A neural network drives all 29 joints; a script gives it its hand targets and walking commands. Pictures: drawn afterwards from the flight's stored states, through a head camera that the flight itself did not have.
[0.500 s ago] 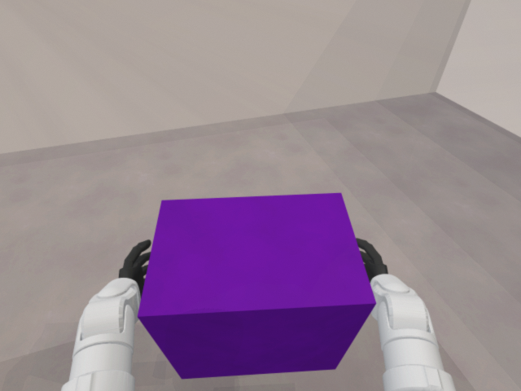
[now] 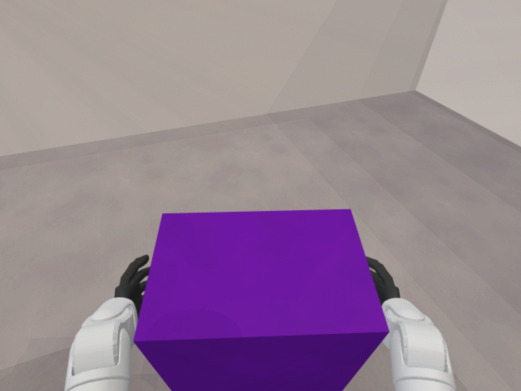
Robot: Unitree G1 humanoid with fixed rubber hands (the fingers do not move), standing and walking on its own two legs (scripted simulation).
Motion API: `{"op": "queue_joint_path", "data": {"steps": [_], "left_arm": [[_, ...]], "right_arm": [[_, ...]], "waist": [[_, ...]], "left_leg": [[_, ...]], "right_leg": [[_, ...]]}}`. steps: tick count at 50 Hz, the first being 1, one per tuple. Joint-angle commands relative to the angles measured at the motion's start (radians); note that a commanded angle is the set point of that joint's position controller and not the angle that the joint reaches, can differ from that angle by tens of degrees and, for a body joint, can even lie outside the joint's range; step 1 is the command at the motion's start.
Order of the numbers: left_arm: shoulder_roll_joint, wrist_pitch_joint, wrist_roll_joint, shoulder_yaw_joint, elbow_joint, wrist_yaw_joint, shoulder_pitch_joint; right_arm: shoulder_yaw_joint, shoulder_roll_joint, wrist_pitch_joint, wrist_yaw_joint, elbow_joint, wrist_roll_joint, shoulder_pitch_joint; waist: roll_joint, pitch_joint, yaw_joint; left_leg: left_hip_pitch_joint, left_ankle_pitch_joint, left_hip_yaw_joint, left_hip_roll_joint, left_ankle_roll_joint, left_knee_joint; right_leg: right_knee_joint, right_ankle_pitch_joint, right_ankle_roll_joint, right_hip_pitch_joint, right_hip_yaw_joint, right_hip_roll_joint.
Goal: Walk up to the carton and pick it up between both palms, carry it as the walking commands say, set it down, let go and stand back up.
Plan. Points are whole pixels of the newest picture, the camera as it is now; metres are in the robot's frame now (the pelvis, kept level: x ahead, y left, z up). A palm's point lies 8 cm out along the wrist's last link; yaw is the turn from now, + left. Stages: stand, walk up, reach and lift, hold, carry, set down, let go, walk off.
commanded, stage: reach and lift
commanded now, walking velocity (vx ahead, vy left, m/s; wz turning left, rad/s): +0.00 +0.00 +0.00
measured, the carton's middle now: (259, 310) +0.29 +0.01 -0.01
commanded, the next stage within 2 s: hold in 0.86 s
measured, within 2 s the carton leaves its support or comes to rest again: neither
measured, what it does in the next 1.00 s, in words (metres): stands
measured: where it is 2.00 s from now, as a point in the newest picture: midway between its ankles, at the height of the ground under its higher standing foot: outside the picture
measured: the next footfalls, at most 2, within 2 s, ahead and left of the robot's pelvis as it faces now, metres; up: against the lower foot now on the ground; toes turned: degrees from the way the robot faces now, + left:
none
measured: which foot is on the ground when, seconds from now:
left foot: down 0.00-1.00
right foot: down 0.00-1.00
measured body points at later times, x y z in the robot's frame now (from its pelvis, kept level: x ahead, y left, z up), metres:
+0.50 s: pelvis -0.03 +0.00 +0.00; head -0.05 +0.00 +0.45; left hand +0.28 +0.19 +0.04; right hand +0.27 -0.20 +0.03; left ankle -0.02 +0.12 -0.75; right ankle -0.01 -0.11 -0.75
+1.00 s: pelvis +0.00 +0.01 +0.00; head -0.02 +0.01 +0.45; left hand +0.28 +0.19 +0.03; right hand +0.26 -0.20 +0.03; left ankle -0.02 +0.12 -0.75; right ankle -0.01 -0.11 -0.75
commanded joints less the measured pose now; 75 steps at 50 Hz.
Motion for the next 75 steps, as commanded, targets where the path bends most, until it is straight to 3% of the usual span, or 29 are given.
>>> {"op": "queue_joint_path", "data": {"steps": [1,6,7,11,12,14,15,16,19,21,22,25,28,36,38,40,41,45,54,55,56,60,63,64,65,68,71,72,75], "left_arm": [[-0.772,-0.005,-0.122,-0.608,-0.076,-0.133,-0.416],[-0.757,-0.029,-0.114,-0.617,-0.100,-0.122,-0.424],[-0.752,-0.024,-0.112,-0.614,-0.099,-0.122,-0.444],[-0.750,-0.041,-0.094,-0.597,-0.071,-0.123,-0.445],[-0.740,-0.034,-0.088,-0.597,-0.058,-0.122,-0.456],[-0.741,-0.035,-0.071,-0.555,0.007,-0.129,-0.468],[-0.725,-0.044,-0.079,-0.565,-0.005,-0.130,-0.513],[-0.755,-0.052,-0.082,-0.570,0.007,-0.131,-0.518],[-0.764,-0.057,-0.087,-0.550,0.040,-0.145,-0.575],[-0.781,-0.066,-0.088,-0.546,0.070,-0.157,-0.591],[-0.771,-0.065,-0.078,-0.552,0.063,-0.158,-0.604],[-0.780,-0.064,-0.081,-0.539,0.093,-0.170,-0.614],[-0.795,-0.060,-0.091,-0.555,0.075,-0.170,-0.567],[-0.795,-0.040,-0.108,-0.602,-0.057,-0.154,-0.469],[-0.812,-0.039,-0.137,-0.634,-0.103,-0.140,-0.394],[-0.788,-0.034,-0.135,-0.642,-0.143,-0.132,-0.372],[-0.778,-0.037,-0.134,-0.644,-0.145,-0.129,-0.360],[-0.736,-0.023,-0.126,-0.646,-0.181,-0.102,-0.285],[-0.674,-0.028,-0.103,-0.633,-0.172,-0.081,-0.330],[-0.666,-0.032,-0.096,-0.623,-0.163,-0.081,-0.326],[-0.654,-0.036,-0.101,-0.634,-0.179,-0.084,-0.364],[-0.658,-0.049,-0.090,-0.626,-0.145,-0.097,-0.427],[-0.663,-0.060,-0.113,-0.634,-0.125,-0.110,-0.422],[-0.672,-0.067,-0.114,-0.633,-0.119,-0.112,-0.441],[-0.668,-0.074,-0.121,-0.629,-0.119,-0.118,-0.445],[-0.697,-0.077,-0.108,-0.601,-0.044,-0.135,-0.435],[-0.702,-0.074,-0.105,-0.576,0.010,-0.144,-0.500],[-0.713,-0.076,-0.096,-0.574,0.008,-0.151,-0.568],[-0.737,-0.088,-0.109,-0.581,0.011,-0.163,-0.641]], "right_arm": [[0.634,0.734,-0.031,0.144,-0.182,0.162,-0.493],[0.636,0.727,-0.047,0.149,-0.189,0.170,-0.521],[0.638,0.734,-0.044,0.148,-0.179,0.169,-0.510],[0.649,0.714,-0.061,0.155,-0.212,0.174,-0.588],[0.629,0.731,-0.051,0.153,-0.163,0.171,-0.544],[0.635,0.722,-0.055,0.157,-0.157,0.170,-0.644],[0.588,0.715,-0.060,0.163,-0.111,0.150,-0.616],[0.619,0.732,-0.069,0.165,-0.128,0.169,-0.669],[0.598,0.746,-0.073,0.173,-0.089,0.153,-0.712],[0.583,0.769,-0.080,0.177,-0.055,0.150,-0.717],[0.562,0.792,-0.075,0.177,-0.019,0.151,-0.695],[0.538,0.802,-0.071,0.177,0.022,0.135,-0.693],[0.543,0.813,-0.065,0.174,0.018,0.125,-0.625],[0.586,0.765,-0.052,0.158,-0.116,0.160,-0.517],[0.620,0.756,-0.057,0.152,-0.178,0.190,-0.476],[0.630,0.733,-0.049,0.144,-0.201,0.191,-0.445],[0.648,0.720,-0.053,0.140,-0.244,0.189,-0.460],[0.654,0.684,-0.035,0.125,-0.261,0.190,-0.361],[0.639,0.623,-0.044,0.114,-0.283,0.183,-0.401],[0.651,0.619,-0.047,0.112,-0.295,0.179,-0.425],[0.638,0.620,-0.052,0.111,-0.294,0.181,-0.430],[0.621,0.639,-0.061,0.117,-0.242,0.165,-0.479],[0.618,0.684,-0.062,0.116,-0.193,0.161,-0.443],[0.631,0.688,-0.065,0.115,-0.192,0.165,-0.469],[0.630,0.680,-0.074,0.119,-0.229,0.160,-0.496],[0.627,0.701,-0.080,0.122,-0.212,0.168,-0.552],[0.594,0.723,-0.070,0.127,-0.128,0.139,-0.563],[0.577,0.729,-0.070,0.135,-0.088,0.140,-0.599],[0.581,0.776,-0.077,0.149,-0.052,0.147,-0.643]], "waist": [[-0.001,-0.208,-0.017],[-0.015,-0.206,-0.024],[0.033,-0.208,-0.015],[-0.034,-0.201,0.000],[0.025,-0.180,-0.011],[-0.037,-0.174,0.004],[-0.005,-0.139,-0.020],[-0.004,-0.174,0.001],[-0.064,-0.138,0.001],[-0.049,-0.175,-0.008],[0.004,-0.141,-0.015],[-0.014,-0.167,-0.026],[-0.026,-0.199,-0.047],[0.038,-0.231,-0.037],[-0.005,-0.259,-0.052],[0.023,-0.249,-0.048],[-0.018,-0.263,-0.039],[-0.029,-0.200,-0.040],[0.019,-0.108,-0.008],[-0.031,-0.122,-0.009],[0.024,-0.130,-0.008],[0.029,-0.141,-0.009],[-0.018,-0.165,-0.029],[0.008,-0.171,-0.013],[-0.051,-0.198,-0.027],[-0.021,-0.180,-0.018],[-0.057,-0.120,-0.030],[0.004,-0.097,-0.015],[-0.001,-0.101,-0.017]], "left_leg": [[0.014,0.309,0.028,-0.032,-0.020,-0.010],[-0.002,0.256,0.029,-0.029,-0.017,-0.010],[-0.006,0.238,0.036,-0.037,-0.017,-0.011],[-0.008,0.177,0.023,-0.028,-0.005,-0.010],[-0.026,0.144,0.042,-0.035,-0.010,-0.017],[-0.054,0.044,0.039,-0.033,0.004,-0.024],[-0.069,0.017,0.036,-0.031,0.005,-0.033],[-0.074,0.018,0.043,-0.034,0.007,-0.025],[-0.052,-0.049,0.040,-0.025,0.013,-0.022],[-0.062,-0.042,0.037,-0.024,0.016,-0.022],[-0.077,-0.047,0.048,-0.025,0.015,-0.019],[-0.087,-0.047,0.047,-0.030,0.015,-0.024],[-0.026,0.066,0.043,-0.028,0.005,-0.020],[0.033,0.302,0.043,-0.035,-0.019,-0.024],[0.067,0.427,0.018,-0.025,-0.025,-0.004],[0.079,0.468,0.024,-0.031,-0.026,-0.007],[0.076,0.449,0.014,-0.025,-0.023,-0.003],[0.086,0.460,0.014,-0.027,-0.020,-0.009],[0.017,0.266,0.022,-0.031,-0.010,-0.020],[0.034,0.244,0.020,-0.030,-0.003,-0.013],[0.029,0.223,0.029,-0.031,-0.008,-0.009],[-0.013,0.136,0.041,-0.036,-0.004,-0.008],[-0.003,0.148,0.036,-0.032,0.002,-0.004],[-0.010,0.133,0.039,-0.031,0.002,-0.006],[0.018,0.155,0.038,-0.034,0.009,0.003],[-0.032,0.088,0.040,-0.029,0.018,-0.007],[-0.050,-0.035,0.041,-0.024,0.023,-0.023],[-0.088,-0.094,0.055,-0.026,0.017,-0.035],[-0.097,-0.131,0.056,-0.022,0.022,-0.030]], "right_leg": [[0.014,0.327,0.019,0.123,-0.003,0.031],[0.021,0.250,0.016,0.126,-0.008,0.038],[0.015,0.253,0.009,0.126,0.001,0.026],[0.014,0.167,0.012,0.104,-0.012,0.035],[0.009,0.169,0.009,0.110,-0.007,0.026],[0.002,0.066,0.015,0.108,-0.013,0.025],[-0.003,0.043,0.007,0.071,-0.010,0.020],[0.003,0.041,0.006,0.100,-0.011,0.015],[-0.014,-0.065,0.010,0.029,-0.015,0.019],[-0.016,-0.053,0.010,0.052,-0.017,0.014],[-0.012,-0.047,0.009,0.045,-0.017,0.007],[-0.015,-0.033,0.012,0.070,-0.022,0.011],[-0.019,0.075,0.010,0.079,-0.029,0.023],[-0.016,0.312,0.009,0.158,-0.031,0.032],[0.007,0.422,0.019,0.177,-0.025,0.034],[0.000,0.437,0.021,0.176,-0.021,0.034],[0.005,0.429,0.023,0.190,-0.022,0.037],[-0.002,0.434,0.025,0.169,-0.025,0.048],[0.000,0.267,0.006,0.125,-0.017,0.036],[-0.003,0.250,0.015,0.115,-0.021,0.040],[-0.001,0.222,0.006,0.114,-0.016,0.034],[-0.003,0.135,0.003,0.115,-0.020,0.032],[0.000,0.161,0.007,0.109,-0.019,0.030],[0.001,0.146,0.006,0.125,-0.019,0.028],[-0.002,0.162,0.014,0.107,-0.023,0.029],[0.005,0.100,0.008,0.115,-0.019,0.019],[-0.025,-0.040,0.007,0.078,-0.019,0.015],[-0.027,-0.092,0.000,0.079,-0.020,0.012],[-0.030,-0.144,0.000,0.060,-0.021,0.006]]}}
